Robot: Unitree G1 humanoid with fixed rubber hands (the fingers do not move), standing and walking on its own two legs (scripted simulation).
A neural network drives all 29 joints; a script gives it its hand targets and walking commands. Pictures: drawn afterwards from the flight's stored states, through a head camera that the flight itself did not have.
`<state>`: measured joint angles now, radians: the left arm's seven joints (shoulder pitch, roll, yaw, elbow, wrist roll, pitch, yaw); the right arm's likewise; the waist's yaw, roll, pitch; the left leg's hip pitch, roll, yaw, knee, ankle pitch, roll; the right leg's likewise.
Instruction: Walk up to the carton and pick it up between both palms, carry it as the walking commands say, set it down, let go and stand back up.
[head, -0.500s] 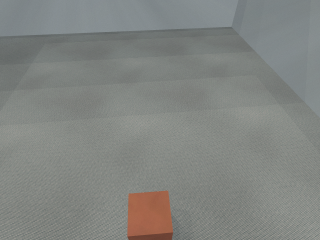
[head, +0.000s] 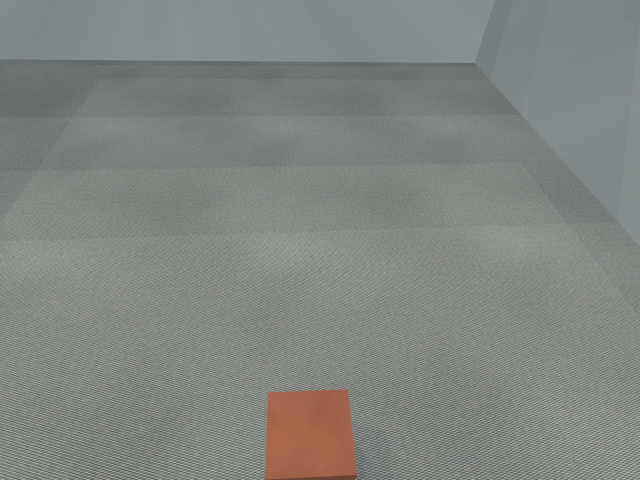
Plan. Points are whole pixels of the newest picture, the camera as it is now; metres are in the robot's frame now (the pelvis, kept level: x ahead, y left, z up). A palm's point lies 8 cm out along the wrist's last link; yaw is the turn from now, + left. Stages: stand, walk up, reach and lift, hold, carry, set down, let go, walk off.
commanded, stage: walk up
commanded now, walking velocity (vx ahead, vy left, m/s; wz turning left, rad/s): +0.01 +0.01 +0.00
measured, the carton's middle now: (308, 446) +0.38 +0.00 -0.66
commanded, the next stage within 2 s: stand in 0.04 s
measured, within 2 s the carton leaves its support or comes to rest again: neither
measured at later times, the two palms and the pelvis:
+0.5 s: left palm out of the picture +0.14 +0.22 -0.13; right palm out of the picture +0.15 -0.22 -0.13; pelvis -0.03 +0.00 -0.02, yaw -1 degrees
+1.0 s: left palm out of the picture +0.18 +0.22 -0.17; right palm out of the picture +0.18 -0.21 -0.17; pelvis -0.10 -0.03 -0.08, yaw +0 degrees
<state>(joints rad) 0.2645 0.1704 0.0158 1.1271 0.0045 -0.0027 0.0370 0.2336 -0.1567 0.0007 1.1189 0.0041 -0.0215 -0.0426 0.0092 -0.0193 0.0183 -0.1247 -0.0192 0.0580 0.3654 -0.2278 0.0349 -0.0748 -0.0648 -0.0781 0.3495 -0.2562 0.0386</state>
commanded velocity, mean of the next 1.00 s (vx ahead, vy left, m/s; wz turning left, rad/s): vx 0.00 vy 0.00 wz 0.00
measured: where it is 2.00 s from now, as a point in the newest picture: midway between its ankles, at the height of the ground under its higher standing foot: outside the picture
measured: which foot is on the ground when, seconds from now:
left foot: down 0.00-1.00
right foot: down 0.00-1.00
